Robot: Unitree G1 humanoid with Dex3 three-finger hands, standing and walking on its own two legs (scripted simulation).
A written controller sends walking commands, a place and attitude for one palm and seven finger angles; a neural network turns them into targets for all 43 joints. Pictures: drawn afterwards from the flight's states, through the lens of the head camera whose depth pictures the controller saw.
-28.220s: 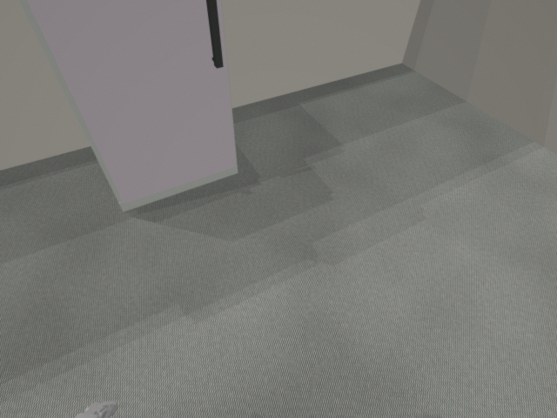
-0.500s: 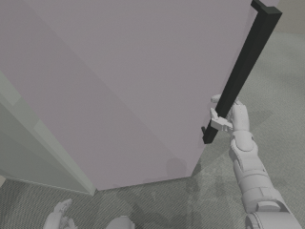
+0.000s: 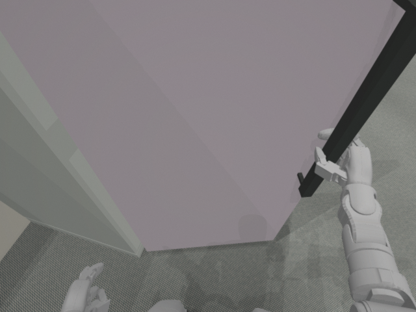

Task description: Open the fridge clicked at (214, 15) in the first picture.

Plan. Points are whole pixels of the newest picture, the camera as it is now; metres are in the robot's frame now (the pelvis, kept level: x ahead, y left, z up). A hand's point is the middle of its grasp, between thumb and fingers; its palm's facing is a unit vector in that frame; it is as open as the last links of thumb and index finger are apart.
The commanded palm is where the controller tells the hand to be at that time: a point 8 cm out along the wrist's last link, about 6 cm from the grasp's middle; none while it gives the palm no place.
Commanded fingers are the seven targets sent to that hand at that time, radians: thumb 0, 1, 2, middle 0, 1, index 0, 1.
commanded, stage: stop walking and hold the door back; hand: right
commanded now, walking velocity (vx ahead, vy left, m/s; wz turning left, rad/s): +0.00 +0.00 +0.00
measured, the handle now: (337, 127) +0.45 -0.18 +0.12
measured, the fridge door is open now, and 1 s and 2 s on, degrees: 68 70 70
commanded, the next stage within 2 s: loosen the grip on the handle in 0.30 s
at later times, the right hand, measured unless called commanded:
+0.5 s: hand (326, 166) +0.39 -0.17 +0.06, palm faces +0.10 +0.99 -0.13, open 6.2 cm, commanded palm +0.35 -0.23 +0.07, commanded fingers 0.00 -0.17 -0.55 0.45 1.40 0.45 1.40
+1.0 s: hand (337, 172) +0.39 -0.20 +0.05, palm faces +0.14 +0.98 -0.16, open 14.0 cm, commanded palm +0.36 -0.24 +0.07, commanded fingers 0.00 0.55 -0.20 0.25 1.15 0.25 1.15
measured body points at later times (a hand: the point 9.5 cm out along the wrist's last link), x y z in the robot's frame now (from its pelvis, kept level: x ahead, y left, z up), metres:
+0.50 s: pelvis +0.00 +0.00 +0.01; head +0.02 +0.00 +0.45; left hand +0.13 +0.25 -0.10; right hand +0.38 -0.23 +0.07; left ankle +0.02 +0.12 -0.73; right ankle +0.03 -0.12 -0.73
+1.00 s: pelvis -0.01 +0.00 -0.01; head +0.03 +0.00 +0.44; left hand +0.08 +0.27 -0.12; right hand +0.37 -0.25 +0.07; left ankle +0.02 +0.12 -0.73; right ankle +0.03 -0.12 -0.73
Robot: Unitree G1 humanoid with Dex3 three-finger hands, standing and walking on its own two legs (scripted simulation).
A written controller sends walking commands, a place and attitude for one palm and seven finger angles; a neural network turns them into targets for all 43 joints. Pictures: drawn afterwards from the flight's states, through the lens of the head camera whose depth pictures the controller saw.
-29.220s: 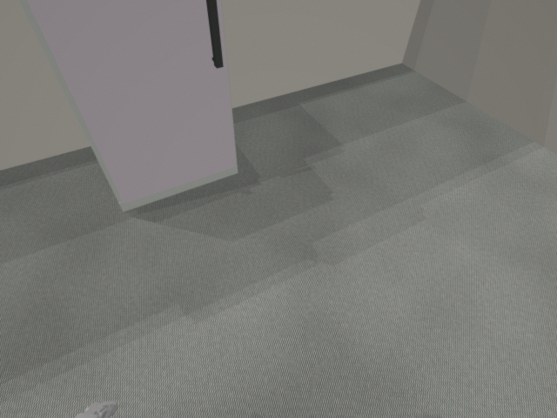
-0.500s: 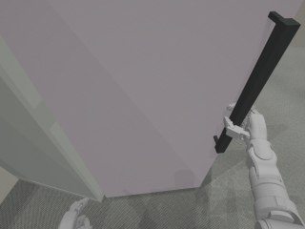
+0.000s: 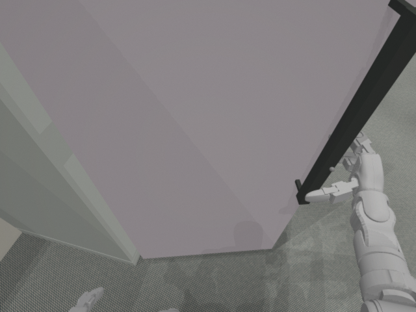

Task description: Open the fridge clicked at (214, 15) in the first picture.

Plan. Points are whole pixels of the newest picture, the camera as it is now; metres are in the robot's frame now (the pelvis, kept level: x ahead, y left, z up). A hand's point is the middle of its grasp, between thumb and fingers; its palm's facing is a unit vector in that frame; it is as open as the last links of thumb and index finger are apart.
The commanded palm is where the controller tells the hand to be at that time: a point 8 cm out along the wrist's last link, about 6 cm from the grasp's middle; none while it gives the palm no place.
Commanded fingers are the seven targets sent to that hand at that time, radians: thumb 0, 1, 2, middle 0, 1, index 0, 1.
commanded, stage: slip the hand off the handle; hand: right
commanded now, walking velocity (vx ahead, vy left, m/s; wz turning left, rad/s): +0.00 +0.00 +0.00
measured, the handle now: (334, 132) +0.43 -0.20 +0.13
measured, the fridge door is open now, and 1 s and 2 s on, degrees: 70 70 70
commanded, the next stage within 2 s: draw the hand back to the body in 1.36 s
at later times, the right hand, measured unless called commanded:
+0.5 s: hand (361, 171) +0.40 -0.27 +0.06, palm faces +0.16 +0.97 -0.16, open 14.6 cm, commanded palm +0.37 -0.31 +0.08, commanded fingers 0.00 0.55 -0.20 0.25 1.15 0.25 1.15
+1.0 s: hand (376, 197) +0.34 -0.28 +0.06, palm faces +0.19 +0.96 -0.18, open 14.7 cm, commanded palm +0.31 -0.32 +0.08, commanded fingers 0.00 0.55 -0.20 0.25 1.15 0.25 1.15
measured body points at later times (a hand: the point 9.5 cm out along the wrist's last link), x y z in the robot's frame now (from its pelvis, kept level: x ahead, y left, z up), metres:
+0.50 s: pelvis +0.02 -0.02 -0.01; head +0.06 -0.03 +0.44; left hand +0.14 +0.24 -0.11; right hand +0.38 -0.32 +0.07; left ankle +0.03 +0.12 -0.72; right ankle +0.04 -0.13 -0.72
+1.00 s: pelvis +0.02 -0.01 -0.01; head +0.05 -0.01 +0.44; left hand +0.14 +0.25 -0.10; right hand +0.33 -0.33 +0.07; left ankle +0.03 +0.12 -0.72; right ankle +0.04 -0.13 -0.72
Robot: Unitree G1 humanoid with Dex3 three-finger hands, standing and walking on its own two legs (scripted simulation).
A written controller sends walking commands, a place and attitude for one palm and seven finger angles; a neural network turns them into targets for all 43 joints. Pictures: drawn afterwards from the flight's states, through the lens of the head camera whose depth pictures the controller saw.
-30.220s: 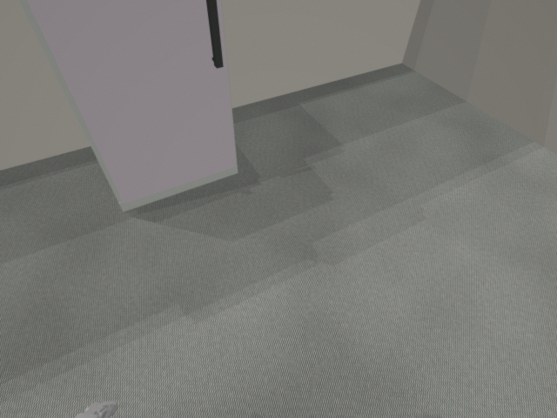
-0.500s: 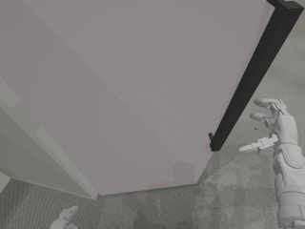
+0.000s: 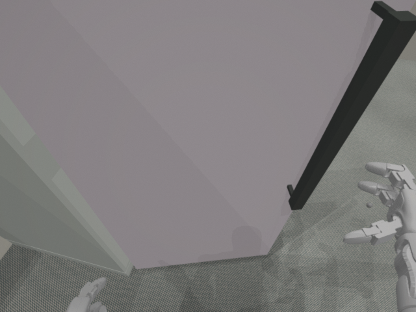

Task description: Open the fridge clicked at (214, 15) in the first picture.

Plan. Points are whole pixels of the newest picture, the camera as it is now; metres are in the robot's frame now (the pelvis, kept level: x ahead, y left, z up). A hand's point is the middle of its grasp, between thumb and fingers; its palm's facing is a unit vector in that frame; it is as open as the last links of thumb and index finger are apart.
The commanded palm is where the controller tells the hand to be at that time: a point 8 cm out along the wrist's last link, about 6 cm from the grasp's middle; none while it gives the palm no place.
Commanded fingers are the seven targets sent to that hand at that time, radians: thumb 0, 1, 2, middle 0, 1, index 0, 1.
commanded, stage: slip the hand off the handle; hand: right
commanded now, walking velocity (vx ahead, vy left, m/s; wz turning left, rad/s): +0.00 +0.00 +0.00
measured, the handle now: (324, 137) +0.42 -0.18 +0.13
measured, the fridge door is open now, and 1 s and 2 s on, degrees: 70 70 70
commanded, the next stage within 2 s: draw the hand back to the body in 0.36 s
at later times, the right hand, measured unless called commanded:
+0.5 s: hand (393, 248) +0.24 -0.28 +0.07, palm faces +0.20 +0.96 -0.18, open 14.7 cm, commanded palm +0.22 -0.32 +0.09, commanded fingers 0.00 0.55 -0.20 0.25 1.15 0.25 1.15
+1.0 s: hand out of the picture +0.20 -0.27 +0.12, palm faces +0.06 +1.00 -0.06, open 14.6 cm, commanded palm +0.17 -0.32 +0.14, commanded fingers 0.00 0.30 -0.32 0.24 1.00 0.24 1.00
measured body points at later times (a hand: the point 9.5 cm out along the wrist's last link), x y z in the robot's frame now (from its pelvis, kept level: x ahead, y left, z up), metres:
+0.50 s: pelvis +0.00 +0.01 +0.00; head +0.01 +0.01 +0.45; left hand +0.18 +0.25 -0.08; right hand +0.22 -0.33 +0.08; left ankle +0.00 +0.13 -0.71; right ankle +0.02 -0.11 -0.71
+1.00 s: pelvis -0.01 -0.01 +0.00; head -0.02 +0.00 +0.45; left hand +0.18 +0.23 -0.05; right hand +0.19 -0.33 +0.13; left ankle +0.00 +0.13 -0.71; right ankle +0.02 -0.11 -0.71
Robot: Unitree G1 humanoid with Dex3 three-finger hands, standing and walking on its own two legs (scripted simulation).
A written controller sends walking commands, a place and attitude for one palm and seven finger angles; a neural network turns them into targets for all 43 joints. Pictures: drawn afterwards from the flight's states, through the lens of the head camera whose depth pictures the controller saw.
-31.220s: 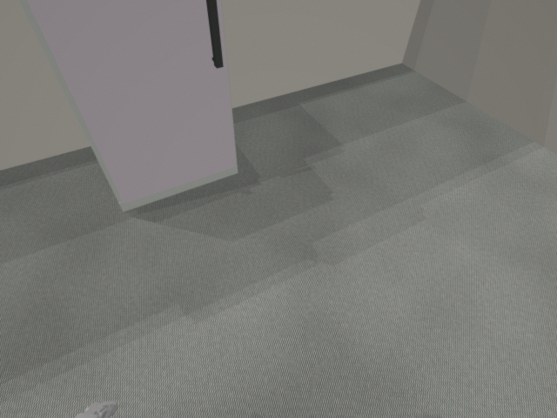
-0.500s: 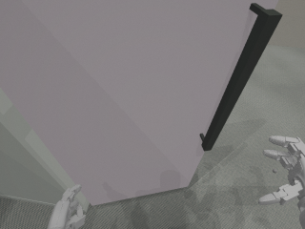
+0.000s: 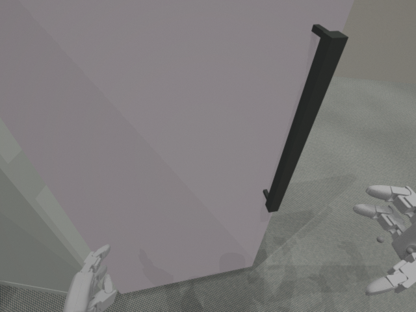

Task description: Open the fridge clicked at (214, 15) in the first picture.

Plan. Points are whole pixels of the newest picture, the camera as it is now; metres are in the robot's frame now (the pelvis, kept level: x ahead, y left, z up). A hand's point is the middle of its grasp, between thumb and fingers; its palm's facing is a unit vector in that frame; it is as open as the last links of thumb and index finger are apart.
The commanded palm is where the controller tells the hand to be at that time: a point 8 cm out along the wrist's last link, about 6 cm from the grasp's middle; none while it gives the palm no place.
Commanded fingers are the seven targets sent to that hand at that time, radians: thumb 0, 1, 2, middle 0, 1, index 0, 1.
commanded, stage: draw the hand back to the body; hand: right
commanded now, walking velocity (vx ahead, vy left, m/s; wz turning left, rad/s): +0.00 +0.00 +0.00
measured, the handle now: (289, 140) +0.43 -0.16 +0.13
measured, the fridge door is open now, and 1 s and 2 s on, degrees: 70 70 70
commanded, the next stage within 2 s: step back with the hand held close in 1.06 s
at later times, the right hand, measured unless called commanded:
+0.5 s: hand (404, 219) +0.22 -0.27 +0.17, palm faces +0.46 +0.81 -0.37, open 10.6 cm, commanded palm +0.17 -0.30 +0.18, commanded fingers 0.00 -0.61 -0.76 0.21 0.47 0.21 0.47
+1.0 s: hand (404, 219) +0.21 -0.26 +0.18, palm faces +0.48 +0.79 -0.38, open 7.5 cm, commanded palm +0.17 -0.29 +0.20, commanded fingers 0.00 -0.90 -0.90 0.20 0.30 0.20 0.30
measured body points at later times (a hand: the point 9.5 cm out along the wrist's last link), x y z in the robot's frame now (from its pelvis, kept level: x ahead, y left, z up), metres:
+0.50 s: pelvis +0.02 +0.00 +0.02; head +0.00 +0.02 +0.47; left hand +0.20 +0.22 -0.06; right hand +0.19 -0.31 +0.19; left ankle +0.01 +0.13 -0.71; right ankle +0.03 -0.11 -0.71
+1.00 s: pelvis +0.02 +0.01 +0.03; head +0.00 +0.03 +0.47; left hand +0.21 +0.23 -0.06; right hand +0.18 -0.30 +0.20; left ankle +0.01 +0.13 -0.71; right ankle +0.03 -0.11 -0.71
